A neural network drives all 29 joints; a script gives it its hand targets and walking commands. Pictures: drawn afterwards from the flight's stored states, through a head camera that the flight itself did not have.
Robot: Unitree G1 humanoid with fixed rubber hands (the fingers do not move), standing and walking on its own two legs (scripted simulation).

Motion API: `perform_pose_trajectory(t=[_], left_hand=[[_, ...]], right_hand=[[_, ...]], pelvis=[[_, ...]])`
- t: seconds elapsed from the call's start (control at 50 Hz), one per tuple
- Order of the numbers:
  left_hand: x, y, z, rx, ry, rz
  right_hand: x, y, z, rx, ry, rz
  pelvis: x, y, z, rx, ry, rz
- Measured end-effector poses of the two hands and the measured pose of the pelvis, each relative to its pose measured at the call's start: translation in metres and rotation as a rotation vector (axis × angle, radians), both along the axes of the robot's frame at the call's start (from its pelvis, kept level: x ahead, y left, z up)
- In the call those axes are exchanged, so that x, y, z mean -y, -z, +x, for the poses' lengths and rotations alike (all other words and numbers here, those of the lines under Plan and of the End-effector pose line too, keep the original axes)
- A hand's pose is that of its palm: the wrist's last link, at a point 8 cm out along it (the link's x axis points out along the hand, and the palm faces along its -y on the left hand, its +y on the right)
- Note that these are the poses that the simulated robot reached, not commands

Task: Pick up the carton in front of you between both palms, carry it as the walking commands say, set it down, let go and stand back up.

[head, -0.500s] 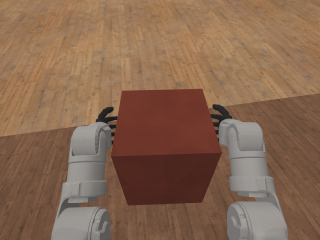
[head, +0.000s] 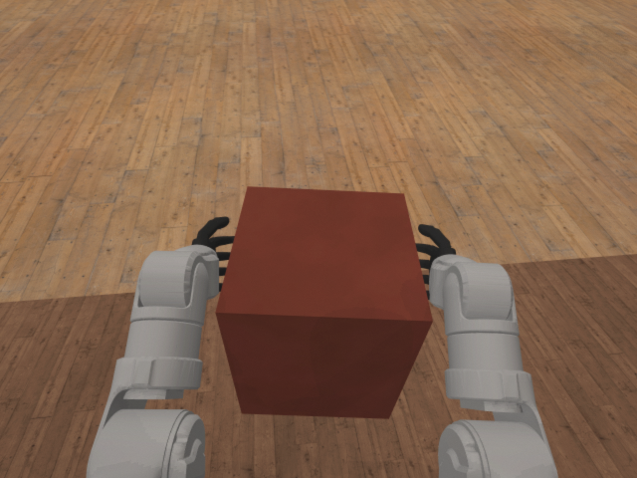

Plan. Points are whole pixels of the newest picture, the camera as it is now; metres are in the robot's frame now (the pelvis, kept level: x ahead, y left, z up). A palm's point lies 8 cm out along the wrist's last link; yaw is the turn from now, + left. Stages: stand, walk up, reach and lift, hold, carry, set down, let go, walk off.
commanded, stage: carry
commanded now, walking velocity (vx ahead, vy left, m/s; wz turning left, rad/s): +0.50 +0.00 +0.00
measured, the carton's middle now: (320, 306) +0.34 +0.01 +0.02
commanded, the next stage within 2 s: none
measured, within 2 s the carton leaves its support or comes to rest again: neither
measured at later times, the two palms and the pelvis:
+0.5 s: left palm (265, 136) +0.65 +0.12 +0.09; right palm (428, 143) +0.66 -0.18 +0.08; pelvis +0.30 -0.03 -0.04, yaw +1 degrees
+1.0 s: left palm (259, 85) +0.95 +0.17 +0.04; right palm (382, 88) +0.96 -0.13 +0.04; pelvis +0.60 +0.00 -0.09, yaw -1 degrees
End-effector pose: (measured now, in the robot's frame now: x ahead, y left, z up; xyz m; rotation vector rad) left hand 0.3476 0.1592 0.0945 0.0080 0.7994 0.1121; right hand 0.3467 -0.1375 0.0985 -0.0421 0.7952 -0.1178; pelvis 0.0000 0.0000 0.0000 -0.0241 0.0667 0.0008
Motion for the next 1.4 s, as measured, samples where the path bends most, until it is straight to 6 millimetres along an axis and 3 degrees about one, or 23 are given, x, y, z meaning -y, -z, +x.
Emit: perform_pose_trajectory(t=[0.08,0.2,0.32,0.44,0.56,0.66,0.78,0.88,0.96,1.0,1.08,1.16,1.28,1.4], left_hand=[[0.010,0.013,0.039,-0.051,0.045,0.008],[0.022,0.013,0.107,-0.001,0.049,-0.017],[0.035,-0.004,0.188,0.107,0.030,-0.029],[0.047,-0.007,0.278,0.190,0.008,0.029],[0.032,0.021,0.323,0.035,-0.058,0.037],[0.022,0.030,0.366,-0.005,-0.098,0.034],[0.015,0.021,0.438,0.059,-0.100,0.023],[0.006,0.020,0.509,0.108,-0.083,0.018],[-0.007,0.041,0.571,0.123,-0.058,0.018],[-0.010,0.059,0.600,0.107,-0.036,0.009],[-0.004,0.089,0.640,-0.002,0.020,0.024],[0.003,0.104,0.679,-0.053,0.054,0.022],[0.008,0.102,0.750,-0.004,0.040,-0.002],[0.017,0.085,0.832,0.098,0.013,-0.020]], right_hand=[[0.010,0.016,0.024,-0.050,0.043,0.005],[0.022,0.012,0.086,0.001,0.086,0.019],[0.035,-0.006,0.171,0.108,0.085,0.029],[0.048,0.000,0.275,0.189,0.033,0.046],[0.033,0.027,0.343,0.036,-0.044,0.036],[0.022,0.037,0.394,-0.006,-0.068,0.047],[0.016,0.031,0.461,0.058,-0.041,0.065],[0.007,0.029,0.527,0.108,-0.021,0.066],[-0.005,0.044,0.585,0.124,-0.019,0.036],[-0.008,0.057,0.609,0.109,-0.015,0.004],[-0.002,0.091,0.634,-0.001,0.019,-0.005],[0.005,0.106,0.662,-0.052,0.054,-0.001],[0.010,0.100,0.731,-0.003,0.086,0.004],[0.018,0.081,0.819,0.100,0.084,0.014]], pelvis=[[-0.007,-0.006,0.037,-0.007,0.005,-0.004],[-0.007,-0.011,0.099,-0.025,0.002,-0.002],[0.004,-0.001,0.178,-0.027,-0.008,0.020],[0.019,0.042,0.271,-0.004,-0.017,0.032],[0.035,0.038,0.330,-0.005,-0.016,0.048],[0.038,0.031,0.377,-0.016,-0.020,0.057],[0.031,0.030,0.442,-0.026,-0.011,0.051],[0.018,0.045,0.512,-0.026,0.000,0.025],[0.004,0.078,0.578,0.001,0.022,-0.007],[0.000,0.091,0.602,0.002,0.010,0.022],[-0.011,0.091,0.640,0.002,0.002,0.010],[-0.019,0.086,0.677,-0.005,0.010,0.004],[-0.019,0.081,0.740,-0.026,0.008,0.000],[-0.009,0.088,0.820,-0.033,-0.003,0.013]])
